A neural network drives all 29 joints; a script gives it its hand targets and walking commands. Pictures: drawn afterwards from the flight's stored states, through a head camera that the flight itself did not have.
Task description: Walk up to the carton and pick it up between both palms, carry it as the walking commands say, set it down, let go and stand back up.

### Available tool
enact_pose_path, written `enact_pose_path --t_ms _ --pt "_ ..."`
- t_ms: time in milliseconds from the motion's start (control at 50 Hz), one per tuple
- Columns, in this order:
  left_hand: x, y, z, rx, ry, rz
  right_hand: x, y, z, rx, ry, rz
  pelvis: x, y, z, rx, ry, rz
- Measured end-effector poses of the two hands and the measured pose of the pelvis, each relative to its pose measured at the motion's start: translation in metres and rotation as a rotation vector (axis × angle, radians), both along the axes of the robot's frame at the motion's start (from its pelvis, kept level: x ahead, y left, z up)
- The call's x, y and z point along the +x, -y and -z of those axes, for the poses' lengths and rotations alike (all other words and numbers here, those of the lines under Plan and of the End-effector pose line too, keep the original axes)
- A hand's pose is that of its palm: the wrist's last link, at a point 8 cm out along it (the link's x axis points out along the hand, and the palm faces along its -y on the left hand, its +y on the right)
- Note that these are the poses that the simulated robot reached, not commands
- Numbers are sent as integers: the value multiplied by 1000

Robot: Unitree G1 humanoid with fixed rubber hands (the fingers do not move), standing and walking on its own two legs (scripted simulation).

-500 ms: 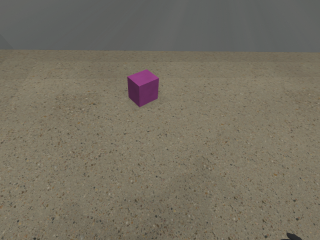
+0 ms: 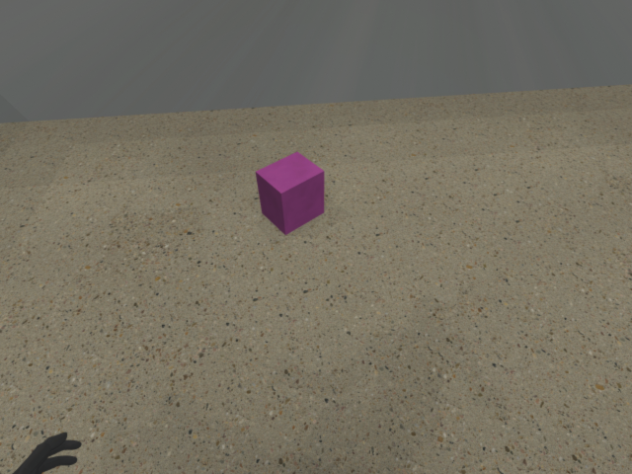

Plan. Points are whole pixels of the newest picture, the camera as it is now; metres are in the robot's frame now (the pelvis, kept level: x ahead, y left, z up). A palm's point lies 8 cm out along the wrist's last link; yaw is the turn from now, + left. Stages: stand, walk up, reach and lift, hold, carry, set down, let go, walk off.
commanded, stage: walk up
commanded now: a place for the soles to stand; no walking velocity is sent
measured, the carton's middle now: (291, 193) +1.36 +0.07 -0.64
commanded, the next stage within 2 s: none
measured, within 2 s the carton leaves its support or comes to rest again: neither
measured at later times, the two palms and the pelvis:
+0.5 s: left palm (57, 389) +0.29 +0.37 -0.08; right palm (500, 311) +0.36 -0.29 -0.04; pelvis +0.23 +0.04 +0.01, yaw +1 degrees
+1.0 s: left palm (88, 273) +0.48 +0.38 -0.05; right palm (457, 227) +0.57 -0.29 -0.07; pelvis +0.44 +0.03 +0.01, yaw +3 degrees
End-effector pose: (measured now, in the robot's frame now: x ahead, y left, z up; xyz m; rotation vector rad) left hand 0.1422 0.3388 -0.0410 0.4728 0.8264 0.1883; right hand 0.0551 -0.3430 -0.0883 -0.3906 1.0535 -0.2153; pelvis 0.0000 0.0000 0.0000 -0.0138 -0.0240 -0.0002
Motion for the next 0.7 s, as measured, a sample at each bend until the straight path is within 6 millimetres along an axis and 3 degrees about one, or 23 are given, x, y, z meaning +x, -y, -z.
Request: enact_pose_path --t_ms 100,200,280,340,420,600,700 --pt "-19 -11 -4 15 -84 -104 94 -10 -11 25 36 -108 46 1 -11 -9 -8 -35" --pt "-26 -22 4 -1 -184 -171 189 -31 -27 40 90 -192 92 -5 -15 -7 -10 -48" --pt "-10 -35 21 -26 -243 -205 268 -56 -39 29 166 -242 136 -19 -9 -7 -14 -49" --pt "21 -45 40 -41 -261 -202 312 -65 -42 -25 226 -260 167 -34 3 -2 -14 -44" --pt "86 -41 46 -69 -229 -142 319 -63 -49 -36 222 -177 200 -40 -1 17 -9 -33" --pt "234 -25 30 -79 -166 2 292 -31 -39 -52 56 -33 276 -35 -11 33 -7 -15" --pt "317 -14 16 -27 -78 33 312 -9 -14 -34 1 9 327 -18 0 36 -5 -12"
